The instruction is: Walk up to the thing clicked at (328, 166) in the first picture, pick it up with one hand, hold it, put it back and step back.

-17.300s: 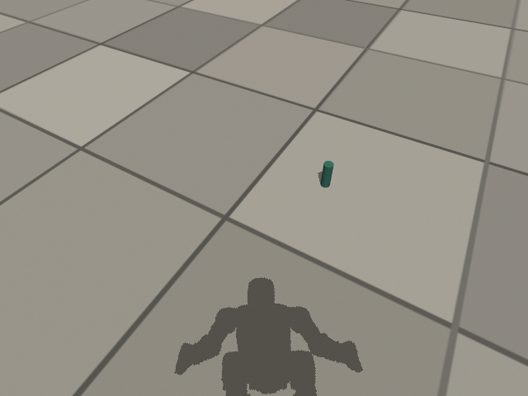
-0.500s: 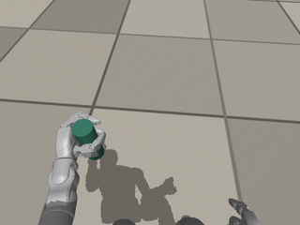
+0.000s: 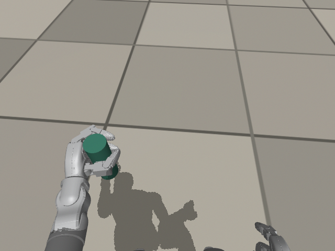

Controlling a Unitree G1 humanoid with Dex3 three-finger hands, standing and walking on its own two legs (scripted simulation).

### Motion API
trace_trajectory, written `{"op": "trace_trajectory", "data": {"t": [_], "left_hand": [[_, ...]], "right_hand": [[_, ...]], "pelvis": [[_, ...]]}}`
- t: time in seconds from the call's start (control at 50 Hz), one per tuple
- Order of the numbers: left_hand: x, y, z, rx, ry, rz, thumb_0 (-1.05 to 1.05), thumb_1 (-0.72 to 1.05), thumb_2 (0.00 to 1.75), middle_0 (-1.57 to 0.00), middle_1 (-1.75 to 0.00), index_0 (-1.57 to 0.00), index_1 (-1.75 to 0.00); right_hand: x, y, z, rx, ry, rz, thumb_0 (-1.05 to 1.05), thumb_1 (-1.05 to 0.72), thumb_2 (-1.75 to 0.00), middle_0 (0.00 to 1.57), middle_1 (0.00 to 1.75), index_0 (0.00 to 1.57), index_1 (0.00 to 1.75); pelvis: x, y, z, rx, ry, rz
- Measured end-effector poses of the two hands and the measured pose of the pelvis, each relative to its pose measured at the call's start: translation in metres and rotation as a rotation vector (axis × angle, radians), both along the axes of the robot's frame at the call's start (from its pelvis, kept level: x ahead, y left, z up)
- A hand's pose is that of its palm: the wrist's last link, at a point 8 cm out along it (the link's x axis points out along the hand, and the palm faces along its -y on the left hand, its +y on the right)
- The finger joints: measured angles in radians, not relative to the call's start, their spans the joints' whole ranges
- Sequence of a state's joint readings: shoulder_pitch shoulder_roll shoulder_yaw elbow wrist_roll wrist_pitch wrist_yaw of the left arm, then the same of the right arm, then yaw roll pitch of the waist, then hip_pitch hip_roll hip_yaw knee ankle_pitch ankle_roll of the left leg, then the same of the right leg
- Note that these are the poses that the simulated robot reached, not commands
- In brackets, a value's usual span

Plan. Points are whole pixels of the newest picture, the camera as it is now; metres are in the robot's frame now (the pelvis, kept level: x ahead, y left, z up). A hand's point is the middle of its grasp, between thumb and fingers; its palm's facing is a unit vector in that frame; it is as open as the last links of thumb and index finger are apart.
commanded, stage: hold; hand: left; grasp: from the side
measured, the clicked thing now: (102, 158) +0.34 +0.18 +0.02
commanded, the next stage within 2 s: none
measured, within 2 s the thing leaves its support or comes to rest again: neither
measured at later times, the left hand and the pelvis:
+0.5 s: hand (104, 154) +0.33 +0.16 +0.05, palm faces +0.08 -1.00 -0.02, open 6.6 cm; pelvis +0.00 +0.00 +0.01, yaw +0 degrees
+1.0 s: hand (102, 157) +0.32 +0.16 +0.05, palm faces +0.08 -1.00 -0.01, open 6.6 cm; pelvis -0.01 +0.00 +0.01, yaw +0 degrees
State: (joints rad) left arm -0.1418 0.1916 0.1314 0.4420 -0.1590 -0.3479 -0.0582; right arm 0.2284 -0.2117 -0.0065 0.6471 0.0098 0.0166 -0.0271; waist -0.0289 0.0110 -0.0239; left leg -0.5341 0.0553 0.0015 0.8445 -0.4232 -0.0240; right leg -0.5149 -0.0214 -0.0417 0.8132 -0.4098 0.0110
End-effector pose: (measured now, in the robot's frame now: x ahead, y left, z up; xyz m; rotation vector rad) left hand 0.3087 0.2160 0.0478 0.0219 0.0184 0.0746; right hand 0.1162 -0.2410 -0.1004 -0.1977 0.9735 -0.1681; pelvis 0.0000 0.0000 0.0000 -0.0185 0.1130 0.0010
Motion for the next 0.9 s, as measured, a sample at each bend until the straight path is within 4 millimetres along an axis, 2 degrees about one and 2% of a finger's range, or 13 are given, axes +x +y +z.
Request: {"op": "trace_trajectory", "data": {"t": [0.16, 0.9], "left_hand": [[-0.001, -0.002, 0.006, -0.003, -0.007, 0.005, 0.04, 0.02, 1.09, -0.90, -1.07, -0.93, -1.09], [-0.012, 0.001, 0.007, -0.007, -0.008, 0.003, 0.04, 0.02, 1.09, -0.90, -1.08, -0.92, -1.09]], "right_hand": [[0.002, -0.001, 0.004, 0.000, -0.011, 0.003, 0.01, -0.91, -0.90, 0.21, 0.30, 0.20, 0.30], [-0.004, 0.001, 0.009, 0.004, -0.026, 0.005, 0.01, -0.90, -0.90, 0.21, 0.30, 0.20, 0.30]], "pelvis": [[0.000, -0.001, 0.003, 0.002, -0.014, 0.002], [-0.007, 0.001, 0.007, 0.003, -0.035, 0.000]]}}
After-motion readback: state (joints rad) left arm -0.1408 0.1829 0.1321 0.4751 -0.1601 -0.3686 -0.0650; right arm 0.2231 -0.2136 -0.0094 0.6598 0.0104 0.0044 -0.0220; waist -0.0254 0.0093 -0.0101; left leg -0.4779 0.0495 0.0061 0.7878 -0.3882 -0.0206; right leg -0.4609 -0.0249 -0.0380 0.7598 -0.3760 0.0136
